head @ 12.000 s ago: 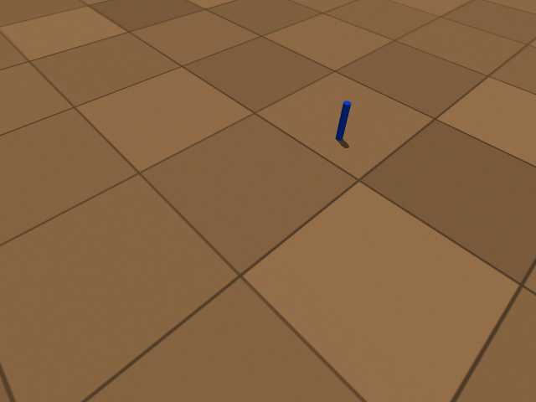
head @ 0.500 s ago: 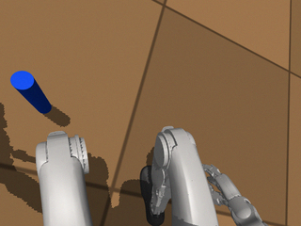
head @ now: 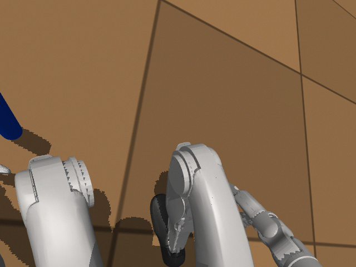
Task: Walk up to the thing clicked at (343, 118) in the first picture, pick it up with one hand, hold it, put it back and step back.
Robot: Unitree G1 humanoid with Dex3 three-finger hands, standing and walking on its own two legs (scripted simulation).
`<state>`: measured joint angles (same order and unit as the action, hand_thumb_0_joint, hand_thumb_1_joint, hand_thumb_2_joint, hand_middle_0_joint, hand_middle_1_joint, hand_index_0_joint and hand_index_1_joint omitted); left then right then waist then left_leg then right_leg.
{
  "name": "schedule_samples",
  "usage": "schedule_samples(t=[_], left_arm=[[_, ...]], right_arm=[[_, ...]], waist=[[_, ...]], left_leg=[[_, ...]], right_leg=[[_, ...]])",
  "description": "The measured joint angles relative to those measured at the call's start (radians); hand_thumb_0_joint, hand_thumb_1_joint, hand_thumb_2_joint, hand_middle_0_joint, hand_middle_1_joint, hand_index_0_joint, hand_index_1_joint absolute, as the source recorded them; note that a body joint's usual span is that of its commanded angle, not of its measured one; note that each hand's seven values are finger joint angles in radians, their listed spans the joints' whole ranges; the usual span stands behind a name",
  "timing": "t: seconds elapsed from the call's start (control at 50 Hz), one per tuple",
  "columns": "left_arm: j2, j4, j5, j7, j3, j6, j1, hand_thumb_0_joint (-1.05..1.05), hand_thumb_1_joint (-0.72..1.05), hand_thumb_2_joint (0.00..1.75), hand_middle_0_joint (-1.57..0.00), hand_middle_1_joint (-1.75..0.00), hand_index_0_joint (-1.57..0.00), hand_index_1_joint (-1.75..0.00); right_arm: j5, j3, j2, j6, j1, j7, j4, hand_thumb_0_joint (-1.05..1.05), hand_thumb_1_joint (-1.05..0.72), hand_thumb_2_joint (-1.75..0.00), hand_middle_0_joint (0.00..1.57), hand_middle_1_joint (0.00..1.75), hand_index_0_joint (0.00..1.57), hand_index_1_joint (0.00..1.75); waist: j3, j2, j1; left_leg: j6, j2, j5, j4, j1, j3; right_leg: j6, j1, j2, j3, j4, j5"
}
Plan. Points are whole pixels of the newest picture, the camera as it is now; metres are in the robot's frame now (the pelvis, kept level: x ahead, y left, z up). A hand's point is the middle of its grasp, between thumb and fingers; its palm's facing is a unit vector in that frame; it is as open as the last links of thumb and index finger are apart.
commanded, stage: close in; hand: left
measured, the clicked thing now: out of the picture +0.42 +0.29 -0.16
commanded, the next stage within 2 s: close in 0.42 s
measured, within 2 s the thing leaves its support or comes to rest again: leaves its support in 1.54 s
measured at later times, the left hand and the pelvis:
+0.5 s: hand out of the picture +0.39 +0.29 -0.14, palm faces +0.27 -0.96 +0.01, open 16.7 cm; pelvis -0.01 +0.00 +0.00, yaw -1 degrees
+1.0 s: hand out of the picture +0.41 +0.29 -0.14, palm faces +0.28 -0.96 +0.01, open 8.8 cm; pelvis -0.01 +0.01 +0.00, yaw -2 degrees
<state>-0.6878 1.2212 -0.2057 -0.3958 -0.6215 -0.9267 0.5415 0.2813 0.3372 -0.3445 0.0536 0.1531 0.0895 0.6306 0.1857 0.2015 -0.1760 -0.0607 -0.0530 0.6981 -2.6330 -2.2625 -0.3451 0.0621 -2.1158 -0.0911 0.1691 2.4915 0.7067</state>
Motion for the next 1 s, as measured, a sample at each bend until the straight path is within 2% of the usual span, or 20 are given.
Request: schedule_samples(t=[0.1,0.18,0.38,0.6,0.7,0.88,1.0], left_arm=[[0.005,0.008,0.01,0.057,0.052,-0.018,-0.014,-0.02,-0.57,0.07,-0.06,-0.11,-0.07,-0.08],[0.003,0.035,0.012,0.09,0.074,-0.037,-0.006,-0.02,-0.55,0.08,-0.09,-0.12,-0.1,-0.09],[-0.022,0.078,0.033,0.157,0.083,-0.081,0.014,-0.02,-0.5,0.14,-0.14,-0.17,-0.15,-0.14],[-0.033,0.076,0.043,0.206,0.106,-0.099,0.022,-0.01,-0.45,0.19,-0.15,-0.17,-0.15,-0.16],[-0.041,0.078,0.039,0.218,0.11,-0.103,0.034,-0.01,-0.3,0.27,-0.24,-0.24,-0.23,-0.23],[-0.058,0.086,0.051,0.236,0.113,-0.1,0.054,-0.01,0.1,0.47,-0.46,-0.42,-0.44,-0.42],[-0.063,0.084,0.059,0.245,0.12,-0.094,0.062,-0.01,0.3,0.6,-0.59,-0.54,-0.57,-0.54]], right_arm=[[0.006,0.013,-0.012,-0.016,-0.003,0.015,-0.007,0.0,-0.9,-0.89,0.21,0.31,0.21,0.3],[0.008,0.028,-0.02,-0.024,-0.01,0.023,-0.017,0.0,-0.9,-0.89,0.21,0.31,0.21,0.3],[0.023,0.065,-0.028,-0.039,-0.019,0.037,-0.038,0.0,-0.9,-0.89,0.21,0.31,0.21,0.3],[0.033,0.085,-0.024,-0.05,-0.017,0.045,-0.036,0.0,-0.9,-0.89,0.21,0.3,0.21,0.3],[0.035,0.093,-0.02,-0.053,-0.008,0.044,-0.042,0.0,-0.88,-0.89,0.21,0.3,0.21,0.3],[0.039,0.101,-0.017,-0.062,0.01,0.044,-0.054,0.0,-0.87,-0.89,0.21,0.3,0.21,0.3],[0.041,0.103,-0.016,-0.068,0.011,0.042,-0.054,0.0,-0.86,-0.89,0.21,0.3,0.21,0.3]], waist=[[0.004,-0.002,-0.007],[0.01,0.002,-0.016],[0.04,0.021,-0.038],[0.055,0.031,-0.042],[0.06,0.036,-0.044],[0.066,0.039,-0.047],[0.067,0.042,-0.048]], left_leg=[[0.005,0.001,-0.014,0.0,0.005,-0.004],[0.007,0.001,-0.021,-0.002,0.011,-0.009],[0.009,0.003,-0.028,-0.007,0.021,-0.025],[0.01,0.007,-0.024,-0.013,0.02,-0.036],[0.01,0.007,-0.021,-0.014,0.02,-0.04],[0.009,0.006,-0.015,-0.012,0.022,-0.046],[0.009,0.004,-0.013,-0.011,0.022,-0.048]], right_leg=[[0.006,0.008,-0.002,0.003,-0.004,-0.015],[0.006,0.016,-0.005,0.007,-0.008,-0.025],[0.005,0.031,-0.011,0.02,-0.016,-0.038],[0.011,0.038,-0.012,0.028,-0.019,-0.034],[0.011,0.041,-0.012,0.031,-0.022,-0.033],[0.012,0.043,-0.014,0.036,-0.029,-0.031],[0.015,0.043,-0.015,0.037,-0.031,-0.031]])
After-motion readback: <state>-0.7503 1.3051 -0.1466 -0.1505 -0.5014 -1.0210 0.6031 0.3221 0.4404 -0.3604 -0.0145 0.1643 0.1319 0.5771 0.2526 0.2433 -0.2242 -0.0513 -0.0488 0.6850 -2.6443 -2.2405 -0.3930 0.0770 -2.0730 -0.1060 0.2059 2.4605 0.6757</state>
